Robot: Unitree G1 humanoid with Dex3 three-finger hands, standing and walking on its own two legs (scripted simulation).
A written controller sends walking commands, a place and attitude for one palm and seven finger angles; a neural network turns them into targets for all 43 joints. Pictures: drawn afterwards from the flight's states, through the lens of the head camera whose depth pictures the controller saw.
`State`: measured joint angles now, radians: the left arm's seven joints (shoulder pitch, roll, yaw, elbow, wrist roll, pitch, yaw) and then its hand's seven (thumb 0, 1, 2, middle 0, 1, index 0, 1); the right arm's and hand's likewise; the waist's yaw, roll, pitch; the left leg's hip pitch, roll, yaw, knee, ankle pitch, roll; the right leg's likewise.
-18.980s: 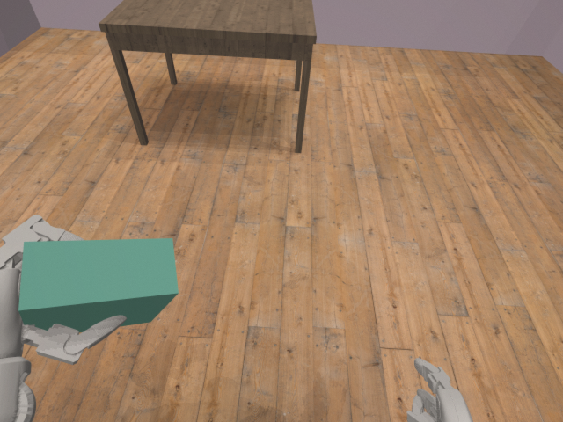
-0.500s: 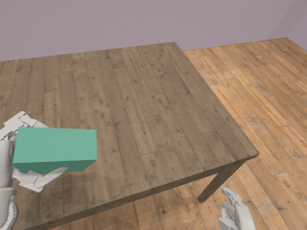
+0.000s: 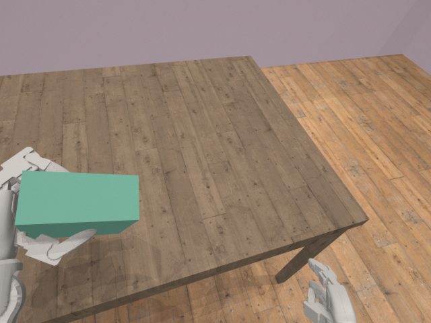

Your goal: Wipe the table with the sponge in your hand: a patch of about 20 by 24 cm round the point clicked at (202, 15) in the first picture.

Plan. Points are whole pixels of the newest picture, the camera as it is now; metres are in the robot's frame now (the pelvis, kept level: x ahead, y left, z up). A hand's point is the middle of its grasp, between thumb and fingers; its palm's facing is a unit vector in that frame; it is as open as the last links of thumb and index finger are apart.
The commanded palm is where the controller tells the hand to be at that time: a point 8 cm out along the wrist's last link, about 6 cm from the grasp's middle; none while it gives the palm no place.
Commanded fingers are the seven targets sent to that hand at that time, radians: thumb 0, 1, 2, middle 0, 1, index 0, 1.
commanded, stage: shuffle to correct the standing spot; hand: left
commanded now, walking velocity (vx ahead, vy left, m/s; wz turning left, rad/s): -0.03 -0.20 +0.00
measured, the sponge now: (97, 208) +0.24 +0.21 +0.12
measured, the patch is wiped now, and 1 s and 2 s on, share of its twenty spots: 0.00 0.00 0.00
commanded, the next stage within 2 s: come to a stop and stand still in 0.42 s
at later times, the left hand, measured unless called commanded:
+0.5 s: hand (114, 219) +0.21 +0.17 +0.16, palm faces +0.32 -0.88 -0.37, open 10.1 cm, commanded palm +0.15 +0.21 +0.17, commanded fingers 0.00 0.10 1.30 -1.20 -1.60 -1.20 -1.60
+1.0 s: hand (83, 184) +0.24 +0.21 +0.18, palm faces +0.43 -0.79 -0.45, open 10.1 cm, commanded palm +0.16 +0.21 +0.17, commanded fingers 0.00 0.10 1.30 -1.20 -1.60 -1.20 -1.60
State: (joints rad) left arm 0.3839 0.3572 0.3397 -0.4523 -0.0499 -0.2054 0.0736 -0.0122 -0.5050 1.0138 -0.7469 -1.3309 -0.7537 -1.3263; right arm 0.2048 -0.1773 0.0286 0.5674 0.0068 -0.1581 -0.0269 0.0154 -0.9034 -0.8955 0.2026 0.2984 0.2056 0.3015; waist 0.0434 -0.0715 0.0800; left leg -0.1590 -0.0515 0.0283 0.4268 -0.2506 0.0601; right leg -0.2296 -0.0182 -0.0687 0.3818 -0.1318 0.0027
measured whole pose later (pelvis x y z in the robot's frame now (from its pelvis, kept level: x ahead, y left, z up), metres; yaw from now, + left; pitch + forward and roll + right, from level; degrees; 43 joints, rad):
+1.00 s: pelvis -0.01 -0.06 +0.00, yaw -1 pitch +0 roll +0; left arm 0.29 0.46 0.45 -0.31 -0.07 -0.25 0.09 -0.01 -0.50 1.02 -0.75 -1.33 -0.75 -1.32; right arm 0.22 -0.23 0.01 0.58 0.02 -0.15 -0.01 0.02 -0.91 -0.90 0.20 0.30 0.20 0.30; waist 0.03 0.00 0.07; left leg -0.19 0.03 0.02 0.44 -0.25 -0.01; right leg -0.26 0.07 -0.09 0.36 -0.12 -0.04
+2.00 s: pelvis -0.01 +0.00 +0.00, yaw +0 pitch -1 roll -1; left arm 0.45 0.36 0.35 -0.43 -0.05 -0.22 0.09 -0.01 -0.50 1.02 -0.75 -1.32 -0.75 -1.32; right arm 0.21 -0.21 0.02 0.57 0.01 -0.12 -0.03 0.02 -0.90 -0.90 0.20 0.30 0.21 0.30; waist 0.02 -0.02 0.06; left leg -0.17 -0.05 0.03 0.44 -0.25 0.06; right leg -0.23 0.00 -0.08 0.39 -0.14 -0.01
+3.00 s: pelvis +0.01 +0.02 -0.01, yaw -1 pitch -1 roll -1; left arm 0.37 0.41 0.40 -0.52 -0.04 -0.28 0.04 -0.01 -0.50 1.02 -0.74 -1.32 -0.75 -1.32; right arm 0.18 -0.19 0.04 0.55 0.00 -0.15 0.02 0.02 -0.90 -0.90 0.20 0.30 0.21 0.30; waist 0.06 -0.03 0.09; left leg -0.18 -0.08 0.05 0.48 -0.29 0.09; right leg -0.25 -0.04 -0.06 0.47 -0.21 0.01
